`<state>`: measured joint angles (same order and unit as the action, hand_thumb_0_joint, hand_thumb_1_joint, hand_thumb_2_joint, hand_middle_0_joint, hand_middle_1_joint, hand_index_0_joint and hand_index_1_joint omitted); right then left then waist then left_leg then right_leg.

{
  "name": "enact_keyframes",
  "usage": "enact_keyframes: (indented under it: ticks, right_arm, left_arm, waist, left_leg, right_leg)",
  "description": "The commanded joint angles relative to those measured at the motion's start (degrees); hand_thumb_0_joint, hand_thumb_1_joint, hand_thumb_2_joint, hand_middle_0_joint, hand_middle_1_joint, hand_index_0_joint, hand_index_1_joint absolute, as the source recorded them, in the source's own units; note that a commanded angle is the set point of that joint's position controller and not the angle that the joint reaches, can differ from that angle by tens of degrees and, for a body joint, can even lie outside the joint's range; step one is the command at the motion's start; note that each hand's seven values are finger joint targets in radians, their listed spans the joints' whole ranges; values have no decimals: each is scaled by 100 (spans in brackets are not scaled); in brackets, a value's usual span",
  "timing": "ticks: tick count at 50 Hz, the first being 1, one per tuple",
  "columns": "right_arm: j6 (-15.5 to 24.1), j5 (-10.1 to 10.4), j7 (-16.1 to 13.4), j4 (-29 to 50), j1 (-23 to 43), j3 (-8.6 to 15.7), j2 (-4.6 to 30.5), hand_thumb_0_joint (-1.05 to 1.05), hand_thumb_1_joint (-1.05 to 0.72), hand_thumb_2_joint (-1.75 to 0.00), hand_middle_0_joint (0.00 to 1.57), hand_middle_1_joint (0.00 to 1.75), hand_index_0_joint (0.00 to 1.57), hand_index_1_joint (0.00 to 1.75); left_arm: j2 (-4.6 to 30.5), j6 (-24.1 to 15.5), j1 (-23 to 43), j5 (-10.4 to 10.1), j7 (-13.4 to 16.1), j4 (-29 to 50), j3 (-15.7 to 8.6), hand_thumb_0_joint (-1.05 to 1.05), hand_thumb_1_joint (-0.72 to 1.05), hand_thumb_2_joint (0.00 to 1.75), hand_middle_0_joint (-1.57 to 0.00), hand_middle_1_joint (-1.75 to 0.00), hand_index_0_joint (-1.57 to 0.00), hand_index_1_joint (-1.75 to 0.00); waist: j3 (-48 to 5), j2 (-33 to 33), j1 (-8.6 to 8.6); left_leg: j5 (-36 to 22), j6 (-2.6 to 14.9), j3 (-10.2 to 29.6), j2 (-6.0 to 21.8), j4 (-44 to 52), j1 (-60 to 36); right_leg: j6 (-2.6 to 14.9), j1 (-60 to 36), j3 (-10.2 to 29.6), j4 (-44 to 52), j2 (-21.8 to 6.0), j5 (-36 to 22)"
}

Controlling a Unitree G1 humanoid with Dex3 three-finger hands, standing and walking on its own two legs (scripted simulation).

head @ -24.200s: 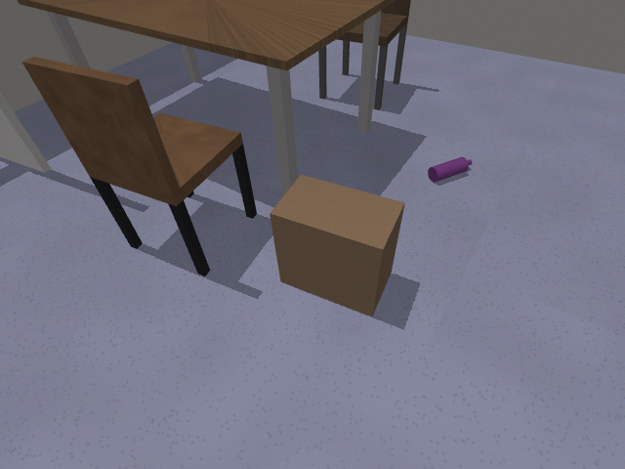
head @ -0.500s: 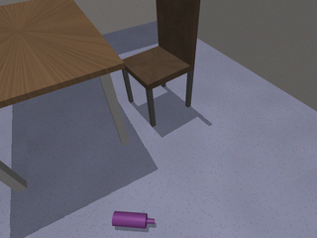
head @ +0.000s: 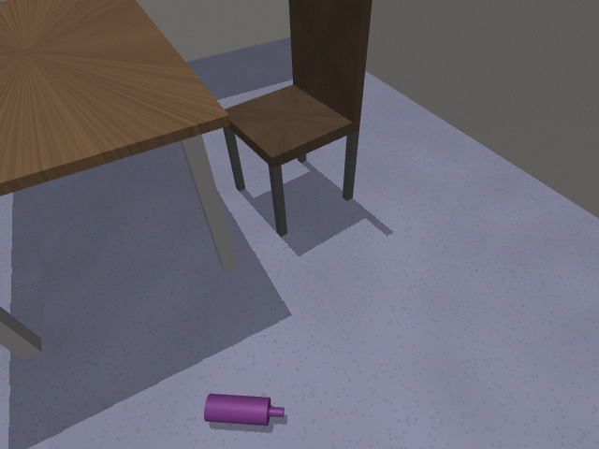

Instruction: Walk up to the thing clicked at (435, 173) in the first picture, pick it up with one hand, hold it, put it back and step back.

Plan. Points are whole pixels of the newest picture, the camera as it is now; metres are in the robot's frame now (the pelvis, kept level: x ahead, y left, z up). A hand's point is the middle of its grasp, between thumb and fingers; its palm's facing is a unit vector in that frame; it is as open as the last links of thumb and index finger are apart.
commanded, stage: stand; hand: left
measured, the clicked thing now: (245, 409) +0.40 +0.23 -0.74
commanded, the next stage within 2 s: rise first in 1.84 s
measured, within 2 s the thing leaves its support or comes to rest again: neither
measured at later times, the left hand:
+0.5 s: hand out of the picture +0.05 +0.24 -0.16, palm faces -0.04 -0.94 -0.35, open 7.4 cm
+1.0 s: hand out of the picture +0.07 +0.24 -0.16, palm faces -0.05 -0.94 -0.35, open 7.4 cm
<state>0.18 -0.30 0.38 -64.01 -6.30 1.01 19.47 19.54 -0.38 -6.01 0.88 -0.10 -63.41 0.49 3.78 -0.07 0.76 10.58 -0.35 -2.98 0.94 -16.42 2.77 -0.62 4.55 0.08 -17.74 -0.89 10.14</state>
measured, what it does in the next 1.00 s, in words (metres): stands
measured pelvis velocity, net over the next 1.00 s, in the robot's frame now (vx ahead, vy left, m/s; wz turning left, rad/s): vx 0.00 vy -0.01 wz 0.00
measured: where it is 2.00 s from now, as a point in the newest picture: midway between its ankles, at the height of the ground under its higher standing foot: outside the picture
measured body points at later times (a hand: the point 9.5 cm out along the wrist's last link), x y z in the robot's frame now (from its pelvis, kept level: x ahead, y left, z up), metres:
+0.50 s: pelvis -0.01 -0.01 +0.00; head +0.00 -0.02 +0.45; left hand +0.06 +0.29 -0.13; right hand +0.05 -0.31 -0.14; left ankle -0.02 +0.12 -0.75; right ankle +0.00 -0.13 -0.75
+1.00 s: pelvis +0.00 -0.01 +0.00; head +0.00 -0.02 +0.45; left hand +0.07 +0.29 -0.13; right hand +0.06 -0.32 -0.14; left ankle -0.02 +0.12 -0.75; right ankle +0.00 -0.13 -0.75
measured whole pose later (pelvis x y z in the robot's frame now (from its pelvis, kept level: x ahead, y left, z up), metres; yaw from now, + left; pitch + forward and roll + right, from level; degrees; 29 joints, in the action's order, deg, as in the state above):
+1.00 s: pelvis +0.00 -0.01 +0.00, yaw +0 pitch -2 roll +0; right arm 0.3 -0.4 0.6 -64.7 -7.3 0.6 20.0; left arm 20.1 -0.7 -6.7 0.8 -0.3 -64.1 0.7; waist 3.1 0.2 0.6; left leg 10.3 -1.5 -2.4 2.3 -17.1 4.4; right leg 0.5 5.7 -0.5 -17.7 0.4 9.6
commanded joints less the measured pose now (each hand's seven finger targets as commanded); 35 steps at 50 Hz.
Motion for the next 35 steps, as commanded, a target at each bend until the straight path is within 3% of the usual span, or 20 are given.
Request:
enact_keyframes:
  ticks: [1, 12, 19, 35]
  right_arm:
    - [128, -35, -78, 313, 228, 201, 1220, 0, -90, -90, 20, 30, 20, 30]
    - [144, -52, -57, 230, 141, 193, 1221, 0, -90, -90, 20, 30, 20, 30]
    - [143, -46, -53, 228, 162, 200, 1252, 0, -90, -90, 20, 30, 20, 30]
    - [136, -41, -69, 241, 62, 159, 1230, 0, -90, -90, 20, 30, 20, 30]
  left_arm:
    - [1251, -148, 117, -19, 89, 301, -254, 0, 90, 90, -20, -30, -20, -30]
    - [1280, -151, 126, -35, 64, 264, -257, 0, 90, 90, -20, -30, -20, -30]
    - [1277, -161, 69, -25, 69, 264, -239, 0, 90, 90, -20, -30, -20, -30]
    - [1324, -173, 87, -40, 83, 274, -233, 0, 90, 90, -20, -30, -20, -30]
  waist:
    - [-333, 14, -44]
    - [-333, -9, -32]
    - [-489, 1, -44]
    - [-466, -36, -24]
  left_leg:
    - [-650, 115, 563, 717, 266, 42]
    - [-262, 93, 611, 715, 310, 123]
    - [-556, 113, 610, 737, 211, 26]
    - [-673, 93, 561, 745, 150, 42]
  right_leg:
    - [145, 105, 474, 312, -672, -903]
    - [178, 234, 563, 392, -669, -448]
    - [198, 184, 542, 314, -677, -807]
    - [205, 198, 556, 270, -690, -1040]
